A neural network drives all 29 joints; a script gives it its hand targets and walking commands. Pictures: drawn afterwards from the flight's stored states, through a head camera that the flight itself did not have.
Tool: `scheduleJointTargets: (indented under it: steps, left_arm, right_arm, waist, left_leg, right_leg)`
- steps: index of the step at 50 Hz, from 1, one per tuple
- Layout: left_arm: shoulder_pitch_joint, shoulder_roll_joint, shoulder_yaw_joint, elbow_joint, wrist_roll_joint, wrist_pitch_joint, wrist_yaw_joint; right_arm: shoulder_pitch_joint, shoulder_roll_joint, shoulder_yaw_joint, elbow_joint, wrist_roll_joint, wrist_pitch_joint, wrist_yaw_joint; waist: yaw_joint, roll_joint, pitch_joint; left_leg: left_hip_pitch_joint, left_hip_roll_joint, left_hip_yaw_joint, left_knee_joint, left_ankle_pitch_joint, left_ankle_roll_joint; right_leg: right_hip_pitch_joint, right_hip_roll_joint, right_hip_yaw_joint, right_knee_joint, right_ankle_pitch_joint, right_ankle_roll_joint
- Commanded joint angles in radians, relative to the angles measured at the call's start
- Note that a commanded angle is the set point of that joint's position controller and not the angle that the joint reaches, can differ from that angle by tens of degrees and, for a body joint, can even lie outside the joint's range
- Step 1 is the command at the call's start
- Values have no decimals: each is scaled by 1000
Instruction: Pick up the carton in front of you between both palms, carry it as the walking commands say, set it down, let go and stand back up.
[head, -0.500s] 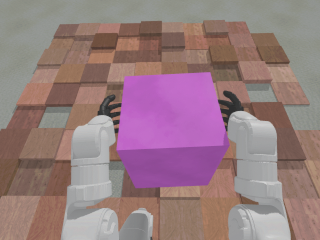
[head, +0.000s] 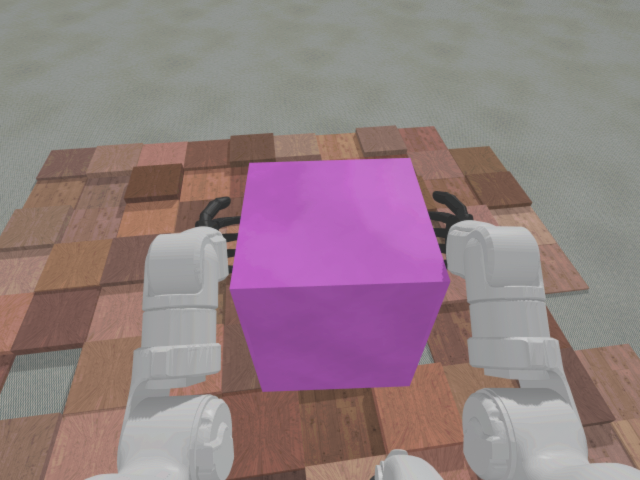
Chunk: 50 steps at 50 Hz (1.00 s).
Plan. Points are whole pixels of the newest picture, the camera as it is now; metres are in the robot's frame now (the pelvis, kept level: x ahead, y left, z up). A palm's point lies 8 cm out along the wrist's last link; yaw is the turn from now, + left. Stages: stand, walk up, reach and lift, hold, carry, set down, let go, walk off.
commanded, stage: carry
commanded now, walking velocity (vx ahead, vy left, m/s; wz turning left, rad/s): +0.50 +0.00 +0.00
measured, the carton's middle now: (333, 279) +0.36 -0.01 +0.04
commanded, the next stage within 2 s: none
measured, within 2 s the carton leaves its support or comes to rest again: neither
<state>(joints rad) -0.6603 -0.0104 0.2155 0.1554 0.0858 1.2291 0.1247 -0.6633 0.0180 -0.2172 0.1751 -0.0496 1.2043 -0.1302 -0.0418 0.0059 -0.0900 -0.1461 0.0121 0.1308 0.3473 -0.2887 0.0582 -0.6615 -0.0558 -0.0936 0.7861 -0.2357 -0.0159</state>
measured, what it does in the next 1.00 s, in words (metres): walks ahead: right foot, then left foot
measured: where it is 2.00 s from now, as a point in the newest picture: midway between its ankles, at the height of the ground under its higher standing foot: (314, 236)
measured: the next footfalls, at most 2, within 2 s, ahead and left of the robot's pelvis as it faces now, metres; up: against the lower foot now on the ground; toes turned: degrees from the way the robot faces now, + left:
right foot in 0.10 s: +0.24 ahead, -0.11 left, +0.02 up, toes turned -7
left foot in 0.50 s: +0.45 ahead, +0.10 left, +0.01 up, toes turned +8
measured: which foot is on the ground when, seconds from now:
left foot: down 0.00-0.10, up 0.12-0.48, down 0.50-0.96, up 0.98-1.00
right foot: up 0.00-0.08, down 0.10-0.52, up 0.54-0.92, down 0.94-1.00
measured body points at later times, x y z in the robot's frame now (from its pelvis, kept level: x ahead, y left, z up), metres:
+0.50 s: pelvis +0.30 +0.00 +0.00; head +0.31 +0.01 +0.45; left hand +0.66 +0.18 +0.12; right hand +0.67 -0.13 +0.12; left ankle +0.41 +0.10 -0.73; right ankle +0.20 -0.11 -0.73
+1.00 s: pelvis +0.60 -0.02 -0.01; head +0.62 -0.03 +0.44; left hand +0.97 +0.13 +0.09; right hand +0.97 -0.17 +0.09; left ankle +0.43 +0.10 -0.69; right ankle +0.72 -0.09 -0.73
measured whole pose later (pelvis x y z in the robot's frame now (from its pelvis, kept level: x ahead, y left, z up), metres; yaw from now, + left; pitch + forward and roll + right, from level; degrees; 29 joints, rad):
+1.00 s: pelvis +0.60 -0.02 -0.01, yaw +2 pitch +4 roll +0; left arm -0.64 -0.04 0.21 0.15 0.09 1.17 0.13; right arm -0.63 0.00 -0.21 0.14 -0.05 1.17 -0.12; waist -0.01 0.02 -0.06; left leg -0.20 0.05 0.05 0.87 -0.51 -0.01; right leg -0.54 -0.01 -0.18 0.59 -0.13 -0.09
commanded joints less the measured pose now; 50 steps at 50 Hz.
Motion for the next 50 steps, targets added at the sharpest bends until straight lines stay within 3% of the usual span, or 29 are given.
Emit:
scheduleJointTargets:
  steps: [1, 3, 4, 5, 6, 7, 8, 10, 11, 14, 18, 22, 24, 25, 26, 27, 28, 30, 31, 34, 39, 41, 42, 44, 46, 47, 48, 49, 50]
  left_arm:
    - [-708, -1129, -632, -85, -421, -47, -211]
    - [-712, -1131, -639, -88, -438, -47, -216]
    - [-697, -1134, -638, -77, -441, -49, -219]
    - [-673, -1131, -635, -60, -443, -50, -224]
    - [-641, -1114, -624, -53, -437, -56, -229]
    - [-648, -1113, -627, -54, -428, -68, -232]
    - [-645, -1122, -626, -74, -442, -72, -235]
    - [-731, -1157, -669, -179, -485, -82, -239]
    - [-779, -1169, -692, -228, -510, -86, -240]
    - [-792, -1165, -723, -306, -542, -85, -236]
    - [-720, -1112, -730, -305, -533, -63, -236]
    - [-655, -1069, -718, -213, -490, -47, -248]
    - [-634, -1067, -703, -152, -467, -46, -255]
    - [-622, -1065, -694, -117, -457, -46, -258]
    - [-618, -1058, -682, -87, -449, -45, -262]
    - [-632, -1097, -665, -56, -451, -41, -267]
    - [-658, -1108, -664, -45, -451, -46, -268]
    - [-701, -1145, -658, -64, -461, -61, -265]
    - [-703, -1155, -655, -79, -466, -67, -259]
    - [-700, -1158, -658, -144, -465, -73, -229]
    - [-673, -1087, -651, -208, -425, -59, -191]
    - [-639, -1060, -644, -191, -402, -50, -191]
    - [-617, -1050, -645, -175, -394, -45, -194]
    - [-599, -1048, -646, -138, -390, -42, -206]
    - [-596, -1063, -647, -101, -394, -46, -221]
    - [-584, -1065, -640, -78, -394, -50, -229]
    - [-559, -1065, -621, -60, -394, -53, -238]
    - [-594, -1045, -622, -48, -385, -64, -242]
    - [-577, -1080, -623, -51, -404, -72, -245]
  right_arm:
    - [-703, 1107, 604, -97, 430, -20, 279]
    - [-683, 1097, 603, -95, 411, -22, 267]
    - [-663, 1094, 604, -92, 406, -23, 263]
    - [-637, 1090, 606, -85, 400, -23, 259]
    - [-638, 1094, 608, -82, 398, -24, 258]
    - [-665, 1102, 610, -103, 395, -26, 260]
    - [-688, 1113, 624, -113, 396, -28, 259]
    - [-717, 1125, 644, -159, 406, -37, 248]
    - [-719, 1126, 647, -182, 407, -39, 240]
    - [-682, 1104, 654, -236, 392, -39, 214]
    - [-623, 1043, 663, -260, 363, -29, 197]
    - [-572, 1007, 660, -188, 339, -12, 215]
    - [-559, 1012, 647, -130, 336, -10, 231]
    - [-546, 1013, 636, -95, 336, -10, 238]
    - [-529, 999, 616, -67, 331, -10, 244]
    - [-550, 982, 597, -45, 311, -20, 245]
    - [-540, 1013, 597, -34, 323, -24, 249]
    - [-642, 1078, 626, -111, 376, -40, 258]
    - [-699, 1104, 645, -155, 405, -47, 259]
    - [-757, 1134, 681, -235, 461, -53, 256]
    - [-718, 1101, 696, -262, 483, -34, 254]
    - [-690, 1090, 697, -233, 472, -25, 258]
    - [-674, 1085, 695, -213, 465, -23, 261]
    - [-631, 1076, 683, -165, 441, -24, 264]
    - [-609, 1079, 674, -129, 419, -29, 266]
    - [-606, 1081, 672, -114, 413, -32, 267]
    - [-615, 1077, 668, -103, 409, -36, 269]
    - [-629, 1119, 669, -97, 409, -37, 270]
    - [-656, 1111, 668, -110, 407, -40, 270]
  waist:
    - [-7, 163, -279]
    - [-1, 177, -291]
    - [18, 154, -333]
    - [45, 123, -403]
    - [83, 4, -496]
    - [112, -260, -539]
    - [117, -280, -511]
    - [126, -78, -456]
    - [110, -52, -433]
    - [88, -97, -440]
    - [105, -125, -401]
    - [107, -127, -363]
    - [77, -85, -365]
    - [41, -57, -396]
    - [2, 59, -448]
    - [-11, 313, -469]
    - [-14, 255, -430]
    - [-22, 89, -380]
    - [-12, 58, -364]
    - [-3, 108, -394]
    - [-27, 100, -341]
    - [-16, 97, -293]
    - [-7, 106, -291]
    - [-1, 154, -285]
    - [22, 143, -337]
    - [49, 100, -413]
    - [81, -7, -483]
    - [73, -288, -545]
    - [89, -269, -512]
  left_leg:
    - [254, 201, -101, -24, 602, 74]
    - [239, 186, -55, 59, 720, 50]
    - [196, 164, -4, 178, 810, 25]
    - [89, 136, 31, 317, 786, -7]
    - [-147, 86, 24, 556, 536, -41]
    - [-467, -56, -27, 813, 4, -67]
    - [-613, -61, -126, 994, -216, -45]
    - [-651, 25, -187, 929, -155, -14]
    - [-621, 51, -187, 839, -113, -14]
    - [-526, 51, -143, 661, -81, -30]
    - [-494, 64, -105, 404, 64, -50]
    - [-299, -18, 11, 172, 202, -43]
    - [-110, -43, 60, 49, 258, -28]
    - [64, 4, 22, 62, 255, -10]
    - [253, 204, -234, 96, 292, 17]
    - [471, 351, -574, 57, 264, 159]
    - [477, 372, -627, 28, 181, 185]
    - [389, 334, -513, 29, 279, 161]
    - [333, 319, -457, 13, 313, 145]
    - [296, 273, -338, 0, 296, 130]
    - [327, 248, -275, -5, 314, 159]
    - [225, 211, -189, -36, 377, 122]
    - [194, 194, -137, -30, 460, 96]
    - [198, 189, -93, 14, 568, 54]
    - [202, 158, -10, 202, 765, 0]
    - [106, 130, 15, 356, 671, -30]
    - [-83, 107, -10, 544, 332, -50]
    - [-445, -44, -51, 808, -169, -83]
    - [-576, -37, -130, 940, -232, -59]
  right_leg:
    - [40, 50, -83, -145, 74, -16]
    - [162, 86, -132, -239, 83, -37]
    - [317, 112, -158, -305, 162, -54]
    - [533, 102, -130, -312, 179, -80]
    - [790, -84, 160, -325, 52, -155]
    - [1001, -283, 564, -377, 139, -286]
    - [1017, -305, 611, -385, 229, -322]
    - [923, -278, 462, -363, 314, -265]
    - [852, -264, 412, -385, 272, -232]
    - [751, -234, 295, -413, 224, -209]
    - [718, -210, 203, -418, 230, -209]
    - [646, -155, 83, -360, 303, -139]
    - [583, -104, 3, -221, 316, -90]
    - [491, -77, -31, -110, 281, -52]
    - [314, -50, -45, 113, 18, -7]
    - [-18, 78, -6, 327, -291, 22]
    - [-156, 53, 59, 421, -323, 1]
    - [-169, 7, 90, 412, -232, -18]
    - [-141, -17, 99, 361, -190, -16]
    - [-108, -17, 78, 350, -76, -2]
    - [-211, -34, 59, 164, 10, 11]
    - [-56, -8, 6, -67, 63, 8]
    - [34, 29, -56, -123, 109, 1]
    - [132, 51, -84, -211, 171, -22]
    - [344, 95, -135, -357, 223, -46]
    - [566, 72, -115, -362, 204, -55]
    - [787, -126, 139, -318, 161, -68]
    - [1044, -346, 574, -371, 198, -229]
    - [1039, -339, 628, -403, 202, -253]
